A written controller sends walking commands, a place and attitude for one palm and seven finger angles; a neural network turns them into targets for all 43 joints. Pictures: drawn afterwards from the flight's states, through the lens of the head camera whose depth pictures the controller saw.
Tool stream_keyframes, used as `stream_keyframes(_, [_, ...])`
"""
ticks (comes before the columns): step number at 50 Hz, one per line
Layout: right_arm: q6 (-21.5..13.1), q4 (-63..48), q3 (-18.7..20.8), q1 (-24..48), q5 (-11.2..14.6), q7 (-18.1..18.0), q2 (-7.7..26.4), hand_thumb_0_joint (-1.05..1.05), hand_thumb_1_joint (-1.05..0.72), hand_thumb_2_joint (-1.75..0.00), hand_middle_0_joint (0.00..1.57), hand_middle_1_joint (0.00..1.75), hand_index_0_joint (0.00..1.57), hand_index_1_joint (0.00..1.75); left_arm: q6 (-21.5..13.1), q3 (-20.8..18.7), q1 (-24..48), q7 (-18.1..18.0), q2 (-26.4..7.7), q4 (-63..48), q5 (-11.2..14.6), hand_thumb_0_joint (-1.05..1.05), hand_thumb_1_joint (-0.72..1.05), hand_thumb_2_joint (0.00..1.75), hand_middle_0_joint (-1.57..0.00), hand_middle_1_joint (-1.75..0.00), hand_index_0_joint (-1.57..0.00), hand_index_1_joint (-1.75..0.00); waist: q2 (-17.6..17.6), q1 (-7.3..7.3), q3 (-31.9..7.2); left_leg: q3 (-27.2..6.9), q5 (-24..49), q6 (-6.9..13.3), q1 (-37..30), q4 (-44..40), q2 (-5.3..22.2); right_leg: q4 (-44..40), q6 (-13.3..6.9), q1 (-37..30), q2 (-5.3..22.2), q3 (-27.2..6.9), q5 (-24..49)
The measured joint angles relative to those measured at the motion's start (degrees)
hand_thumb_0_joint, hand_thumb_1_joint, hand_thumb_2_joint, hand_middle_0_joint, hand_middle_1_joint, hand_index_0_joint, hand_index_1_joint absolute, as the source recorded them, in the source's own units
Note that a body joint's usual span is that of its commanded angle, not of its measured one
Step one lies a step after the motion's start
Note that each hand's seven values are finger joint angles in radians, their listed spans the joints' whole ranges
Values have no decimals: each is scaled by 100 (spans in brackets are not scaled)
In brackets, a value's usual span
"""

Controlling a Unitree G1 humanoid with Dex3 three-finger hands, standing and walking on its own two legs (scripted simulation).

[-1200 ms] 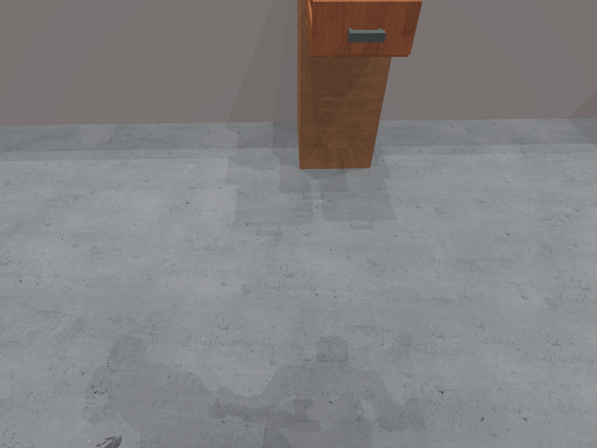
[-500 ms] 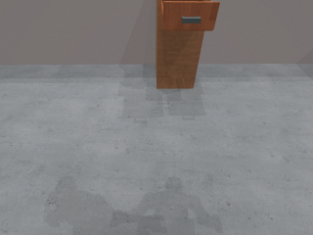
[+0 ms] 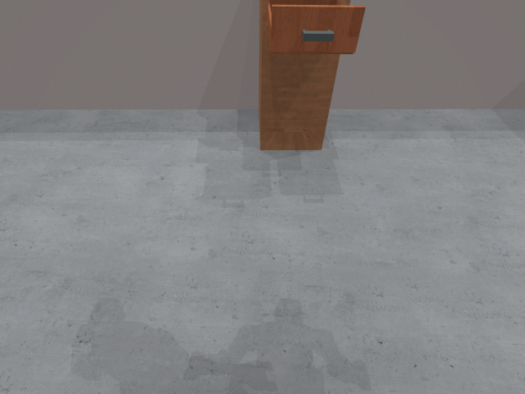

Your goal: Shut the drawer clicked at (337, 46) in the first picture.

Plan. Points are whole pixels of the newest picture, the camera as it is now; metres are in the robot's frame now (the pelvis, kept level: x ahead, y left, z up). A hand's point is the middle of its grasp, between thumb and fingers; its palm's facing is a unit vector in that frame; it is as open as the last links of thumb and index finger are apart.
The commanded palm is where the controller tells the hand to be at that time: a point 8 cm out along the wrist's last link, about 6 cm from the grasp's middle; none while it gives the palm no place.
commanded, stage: look at it before walking up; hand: left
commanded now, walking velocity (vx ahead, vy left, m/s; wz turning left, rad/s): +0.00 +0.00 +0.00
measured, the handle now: (317, 33) +1.28 -0.12 +0.03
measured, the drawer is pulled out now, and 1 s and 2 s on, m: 0.30 0.30 0.30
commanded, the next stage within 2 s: walk to a spot facing it in 0.24 s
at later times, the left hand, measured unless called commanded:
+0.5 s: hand out of the picture +0.06 +0.24 -0.17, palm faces -0.04 -0.95 -0.30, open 7.3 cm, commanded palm none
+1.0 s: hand out of the picture +0.12 +0.16 -0.17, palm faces -0.20 -0.96 -0.17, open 7.3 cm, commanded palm none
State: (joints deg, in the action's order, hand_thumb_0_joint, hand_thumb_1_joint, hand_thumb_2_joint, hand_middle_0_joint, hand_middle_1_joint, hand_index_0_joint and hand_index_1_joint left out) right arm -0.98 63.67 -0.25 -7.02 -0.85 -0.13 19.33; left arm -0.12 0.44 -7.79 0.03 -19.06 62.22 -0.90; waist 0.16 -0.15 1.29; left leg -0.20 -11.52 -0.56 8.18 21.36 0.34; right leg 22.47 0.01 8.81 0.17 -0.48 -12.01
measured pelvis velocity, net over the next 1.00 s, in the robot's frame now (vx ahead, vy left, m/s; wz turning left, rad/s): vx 0.14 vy -0.02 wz -0.30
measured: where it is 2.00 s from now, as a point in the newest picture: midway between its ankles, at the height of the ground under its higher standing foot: (303, 315)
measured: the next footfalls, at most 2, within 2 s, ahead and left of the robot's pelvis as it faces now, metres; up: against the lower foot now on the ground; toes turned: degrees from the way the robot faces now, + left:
left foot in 1.14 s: +0.37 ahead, +0.07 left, +0.00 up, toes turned -15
right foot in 1.74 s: +0.48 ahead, -0.23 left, +0.00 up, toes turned -47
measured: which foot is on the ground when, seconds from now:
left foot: down 0.00-0.70, up 0.72-1.00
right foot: down 0.00-1.00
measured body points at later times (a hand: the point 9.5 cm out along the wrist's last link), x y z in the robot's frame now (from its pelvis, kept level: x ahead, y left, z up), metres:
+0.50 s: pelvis +0.01 +0.00 +0.00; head +0.00 +0.00 +0.45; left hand +0.06 +0.29 -0.15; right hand +0.07 -0.28 -0.14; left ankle +0.00 +0.13 -0.75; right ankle +0.00 -0.12 -0.74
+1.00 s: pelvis +0.14 -0.02 +0.00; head +0.17 -0.03 +0.45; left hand +0.14 +0.21 -0.16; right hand +0.18 -0.28 -0.14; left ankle +0.25 +0.10 -0.69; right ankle +0.04 -0.11 -0.75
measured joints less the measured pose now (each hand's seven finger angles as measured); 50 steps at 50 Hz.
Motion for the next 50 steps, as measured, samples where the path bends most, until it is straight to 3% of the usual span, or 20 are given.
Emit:
stream_keyframes(20, [19,39,-6,11,-4,-11,-10,0,-90,-90,20,30,20,30,12,-7,-79,-27,-20,47,5,0,91,90,-20,-30,-21,-30,8,-31,15,16,15,10,-37,-48,-2,-88,21,-49,4,-15,41])
stream_keyframes(29, [60,-292,85,-509,-62,1,-417,0,-90,-90,20,30,20,30,205,-145,-877,127,353,-240,-63,0,91,90,-20,-30,-20,-30,32,-127,-181,461,-712,14,197,791,191,1045,-110,499,-185,-382,-919])
stream_keyframes(32, [-25,-346,145,-715,-58,-5,-532,0,-90,-90,20,30,20,30,210,-210,-1100,188,532,-269,-63,0,91,90,-20,-30,-20,-30,15,-138,-87,709,-965,-36,90,964,306,1729,-82,813,-92,-19,-1341])
stream_keyframes(34, [-56,-346,176,-845,-69,-17,-558,0,-90,-90,20,30,20,30,175,-240,-1165,228,659,-298,-71,0,91,90,-20,-30,-20,-30,-75,-115,13,814,-1165,-116,31,1164,441,1636,-79,834,-43,285,-1290])
stream_keyframes(36, [-14,-308,199,-981,-48,-17,-564,0,-90,-90,20,30,20,30,13,-258,-1193,227,745,-366,-84,0,91,90,-20,-30,-20,-30,-191,-85,88,740,-1563,-114,374,2148,604,1507,-203,791,-119,442,-686])
stream_keyframes(37, [43,-247,199,-1012,-43,-12,-576,0,-90,-90,20,30,20,30,-72,-261,-1208,179,788,-389,-62,0,91,90,-20,-30,-20,-30,-217,-107,103,596,-1681,-99,659,2850,590,1573,-273,768,-163,474,-738])
stream_keyframes(39, [126,-154,213,-976,-49,4,-604,0,-90,-90,20,30,20,30,-181,-254,-1301,94,879,-432,-38,0,91,90,-20,-30,-20,-30,-222,-192,104,412,-1534,-87,1201,3896,519,1386,-357,589,-251,429,-865])
stream_keyframes(41, [138,-196,246,-849,-74,29,-639,1,-90,-90,20,30,20,30,-217,-235,-1431,43,960,-426,-49,0,91,90,-20,-30,-20,-30,-180,-221,93,385,-1177,-131,1667,4301,501,989,-359,364,-302,304,-778])
stream_keyframes(46, [57,-606,320,-416,-75,89,-748,1,-90,-90,20,30,20,30,-250,-211,-1688,20,1092,-271,-80,0,91,90,-20,-30,-20,-30,-59,-178,43,376,-426,-280,2474,3932,583,132,-304,-98,-316,-79,-487])
stream_keyframes(50, [9,-880,336,-77,-60,133,-827,0,-90,-90,19,30,20,30,-256,-235,-1748,3,1087,-206,-97,0,91,90,-20,-30,-21,-30,-18,-239,51,305,-103,-302,2668,3188,609,-153,-196,-391,-288,-357,-543])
